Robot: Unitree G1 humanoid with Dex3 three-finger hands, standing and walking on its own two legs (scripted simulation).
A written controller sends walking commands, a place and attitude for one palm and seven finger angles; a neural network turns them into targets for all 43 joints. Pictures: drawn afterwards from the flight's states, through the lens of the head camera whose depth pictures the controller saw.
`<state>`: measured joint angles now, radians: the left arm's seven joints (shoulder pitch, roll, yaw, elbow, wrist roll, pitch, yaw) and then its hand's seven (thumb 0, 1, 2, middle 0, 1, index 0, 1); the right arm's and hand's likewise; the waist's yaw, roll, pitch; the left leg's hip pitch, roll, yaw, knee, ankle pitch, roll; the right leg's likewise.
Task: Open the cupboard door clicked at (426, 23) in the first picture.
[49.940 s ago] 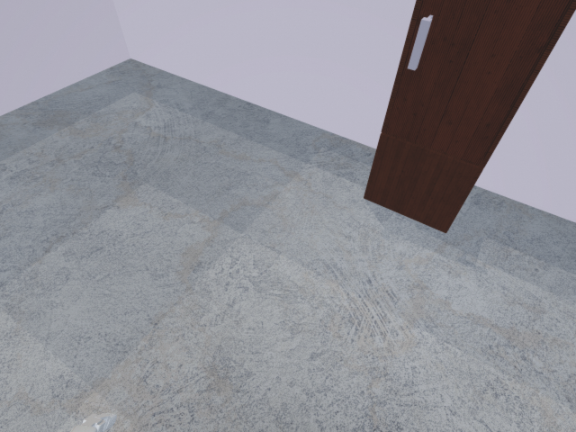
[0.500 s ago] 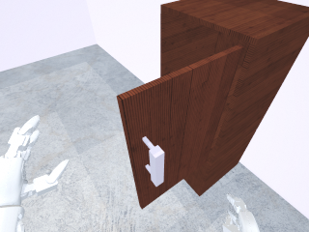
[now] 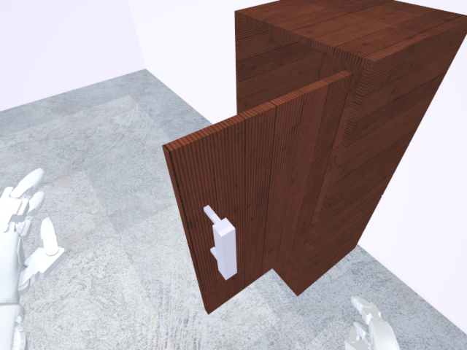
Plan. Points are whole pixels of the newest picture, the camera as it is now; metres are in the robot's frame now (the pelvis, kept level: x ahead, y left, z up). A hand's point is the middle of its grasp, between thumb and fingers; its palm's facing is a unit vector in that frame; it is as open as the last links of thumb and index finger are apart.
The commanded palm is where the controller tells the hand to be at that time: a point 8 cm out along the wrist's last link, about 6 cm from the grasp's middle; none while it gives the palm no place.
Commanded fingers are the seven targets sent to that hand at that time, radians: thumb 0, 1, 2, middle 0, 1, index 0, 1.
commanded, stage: draw the hand back to the body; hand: left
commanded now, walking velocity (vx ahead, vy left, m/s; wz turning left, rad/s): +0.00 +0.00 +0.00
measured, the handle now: (218, 242) +0.30 +0.08 +0.02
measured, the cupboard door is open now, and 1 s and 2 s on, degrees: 89 89 89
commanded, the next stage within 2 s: step back with the hand held close in 0.02 s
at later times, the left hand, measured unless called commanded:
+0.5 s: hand (57, 262) +0.17 +0.26 +0.14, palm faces +0.28 -0.80 -0.53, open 7.4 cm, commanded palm +0.11 +0.31 +0.17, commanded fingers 0.00 0.90 0.90 -0.20 -0.30 -0.20 -0.30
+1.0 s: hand out of the picture +0.06 +0.28 +0.16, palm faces +0.45 -0.77 -0.45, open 7.4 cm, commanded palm -0.01 +0.33 +0.17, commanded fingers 0.00 0.90 0.90 -0.20 -0.30 -0.20 -0.30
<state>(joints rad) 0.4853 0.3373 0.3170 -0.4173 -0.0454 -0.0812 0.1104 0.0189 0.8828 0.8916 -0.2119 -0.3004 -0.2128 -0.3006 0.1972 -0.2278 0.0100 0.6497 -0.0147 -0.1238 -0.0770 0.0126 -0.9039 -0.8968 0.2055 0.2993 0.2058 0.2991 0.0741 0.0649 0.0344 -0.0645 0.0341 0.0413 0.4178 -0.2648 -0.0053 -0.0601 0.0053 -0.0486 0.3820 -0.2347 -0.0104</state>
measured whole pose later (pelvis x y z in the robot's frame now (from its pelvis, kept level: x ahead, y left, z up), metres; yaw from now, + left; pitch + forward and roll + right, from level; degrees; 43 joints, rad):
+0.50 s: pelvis -0.04 +0.02 +0.00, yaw -2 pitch +0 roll +0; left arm 0.57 0.43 0.38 -0.51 -0.03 -0.15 0.10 0.02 0.89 0.90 -0.22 -0.30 -0.22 -0.30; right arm 0.16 -0.23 -0.02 0.56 0.00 -0.03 -0.08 0.01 -0.90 -0.90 0.21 0.30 0.21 0.30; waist 0.00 0.00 0.07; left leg -0.24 0.03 0.09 0.46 -0.22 0.02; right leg -0.25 -0.01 0.00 0.43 -0.17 0.01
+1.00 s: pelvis -0.14 +0.03 -0.03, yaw +1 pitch -2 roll -1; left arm 0.49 0.40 0.43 -0.59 0.00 -0.24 0.16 0.02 0.89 0.90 -0.21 -0.30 -0.21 -0.30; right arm 0.20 -0.21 0.01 0.60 -0.02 -0.10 -0.07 0.01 -0.90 -0.90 0.21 0.30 0.21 0.30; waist 0.01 -0.02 0.10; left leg -0.47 -0.01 0.04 0.68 -0.28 0.04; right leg -0.42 -0.01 0.01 0.62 -0.19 0.02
